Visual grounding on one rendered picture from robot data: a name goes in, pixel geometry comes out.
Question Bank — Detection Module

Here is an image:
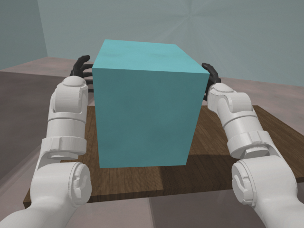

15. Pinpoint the carton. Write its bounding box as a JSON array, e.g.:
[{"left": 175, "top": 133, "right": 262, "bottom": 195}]
[{"left": 92, "top": 39, "right": 210, "bottom": 168}]

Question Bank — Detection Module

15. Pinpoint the table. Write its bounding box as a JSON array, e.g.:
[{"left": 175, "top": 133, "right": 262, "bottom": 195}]
[{"left": 23, "top": 105, "right": 304, "bottom": 209}]

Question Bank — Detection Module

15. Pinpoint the robot left hand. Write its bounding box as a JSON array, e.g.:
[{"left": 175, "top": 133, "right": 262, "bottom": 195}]
[{"left": 70, "top": 55, "right": 94, "bottom": 93}]

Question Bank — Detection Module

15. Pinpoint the robot left upper arm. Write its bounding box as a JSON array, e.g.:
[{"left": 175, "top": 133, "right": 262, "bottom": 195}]
[{"left": 0, "top": 162, "right": 92, "bottom": 228}]

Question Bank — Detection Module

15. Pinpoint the right robot forearm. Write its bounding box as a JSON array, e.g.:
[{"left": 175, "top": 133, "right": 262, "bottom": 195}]
[{"left": 207, "top": 83, "right": 298, "bottom": 192}]

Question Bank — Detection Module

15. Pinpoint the robot right upper arm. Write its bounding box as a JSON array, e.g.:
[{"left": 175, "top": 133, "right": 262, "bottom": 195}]
[{"left": 232, "top": 155, "right": 304, "bottom": 228}]

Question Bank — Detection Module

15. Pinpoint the left robot forearm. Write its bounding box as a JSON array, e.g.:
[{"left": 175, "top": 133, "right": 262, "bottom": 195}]
[{"left": 30, "top": 76, "right": 88, "bottom": 199}]

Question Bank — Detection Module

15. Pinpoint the robot right hand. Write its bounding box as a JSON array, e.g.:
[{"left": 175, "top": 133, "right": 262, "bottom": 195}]
[{"left": 202, "top": 63, "right": 221, "bottom": 101}]

